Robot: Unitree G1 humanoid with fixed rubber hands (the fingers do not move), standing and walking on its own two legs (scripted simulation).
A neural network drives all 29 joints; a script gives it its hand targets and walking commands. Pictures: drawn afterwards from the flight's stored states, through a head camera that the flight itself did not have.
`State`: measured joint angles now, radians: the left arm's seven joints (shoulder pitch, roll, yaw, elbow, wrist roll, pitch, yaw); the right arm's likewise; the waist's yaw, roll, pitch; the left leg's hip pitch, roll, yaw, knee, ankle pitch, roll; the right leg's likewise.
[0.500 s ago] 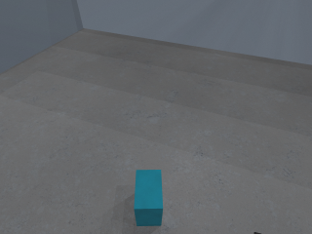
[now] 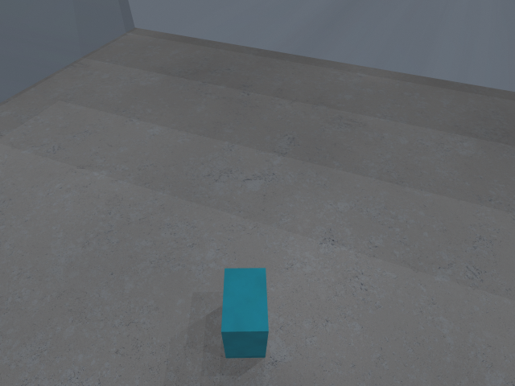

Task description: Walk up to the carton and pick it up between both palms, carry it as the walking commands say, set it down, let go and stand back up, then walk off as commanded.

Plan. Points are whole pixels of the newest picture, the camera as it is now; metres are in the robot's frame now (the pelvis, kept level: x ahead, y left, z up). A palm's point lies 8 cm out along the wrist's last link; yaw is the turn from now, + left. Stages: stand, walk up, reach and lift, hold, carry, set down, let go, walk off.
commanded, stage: stand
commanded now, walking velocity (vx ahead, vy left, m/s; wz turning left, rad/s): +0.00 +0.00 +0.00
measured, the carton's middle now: (245, 314) +0.48 +0.03 -0.64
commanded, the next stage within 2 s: walk off in 0.18 s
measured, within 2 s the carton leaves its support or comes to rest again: neither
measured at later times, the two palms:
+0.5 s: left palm out of the picture +0.08 +0.29 -0.12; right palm out of the picture +0.10 -0.29 -0.11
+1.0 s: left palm out of the picture +0.12 +0.22 -0.13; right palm out of the picture +0.01 -0.33 -0.17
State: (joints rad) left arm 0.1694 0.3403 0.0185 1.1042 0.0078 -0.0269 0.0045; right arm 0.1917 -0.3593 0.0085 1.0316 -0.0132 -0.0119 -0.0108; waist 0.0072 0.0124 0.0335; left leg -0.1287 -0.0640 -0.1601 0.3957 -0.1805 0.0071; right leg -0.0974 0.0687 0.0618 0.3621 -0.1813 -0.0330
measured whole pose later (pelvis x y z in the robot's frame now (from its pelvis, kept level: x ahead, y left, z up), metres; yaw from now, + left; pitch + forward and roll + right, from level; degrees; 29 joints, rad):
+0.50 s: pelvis +0.01 +0.00 +0.00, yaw -1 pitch -3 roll +0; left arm 0.14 0.33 0.00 1.12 0.00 0.00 0.01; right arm 0.13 -0.35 0.02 1.04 -0.01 0.00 -0.01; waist 0.00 0.02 0.03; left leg -0.12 -0.06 -0.15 0.36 -0.18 0.01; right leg -0.10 0.07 0.08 0.34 -0.18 -0.03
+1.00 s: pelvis +0.00 -0.05 -0.03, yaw -13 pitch -3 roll +2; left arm 0.17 0.29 0.04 1.04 0.01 0.04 -0.01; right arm 0.16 -0.31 -0.02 0.99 -0.03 0.05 -0.05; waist 0.00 0.05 0.08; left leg -0.24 0.06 0.03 0.67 -0.38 -0.05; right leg -0.29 0.03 -0.03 0.68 -0.34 -0.03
